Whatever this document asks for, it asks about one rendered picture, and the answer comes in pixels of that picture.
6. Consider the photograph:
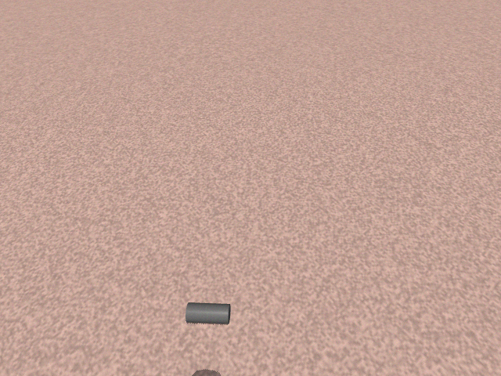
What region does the can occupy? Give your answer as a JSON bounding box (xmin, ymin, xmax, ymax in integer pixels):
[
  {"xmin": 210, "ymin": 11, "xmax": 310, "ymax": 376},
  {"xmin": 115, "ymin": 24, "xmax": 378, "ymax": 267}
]
[{"xmin": 186, "ymin": 302, "xmax": 230, "ymax": 324}]

